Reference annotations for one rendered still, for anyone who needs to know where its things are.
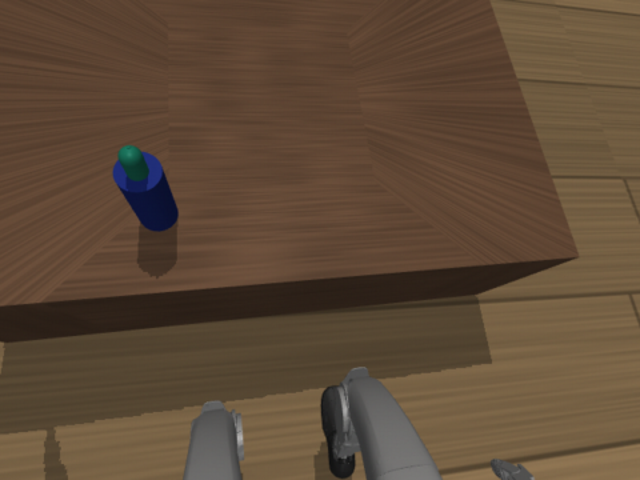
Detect bottle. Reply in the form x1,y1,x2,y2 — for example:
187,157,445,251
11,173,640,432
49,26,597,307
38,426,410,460
113,145,178,231

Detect right robot foot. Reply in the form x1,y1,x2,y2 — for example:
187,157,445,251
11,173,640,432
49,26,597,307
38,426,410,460
321,386,355,479

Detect right robot hand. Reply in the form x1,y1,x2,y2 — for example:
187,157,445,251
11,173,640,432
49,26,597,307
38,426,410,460
490,459,535,480

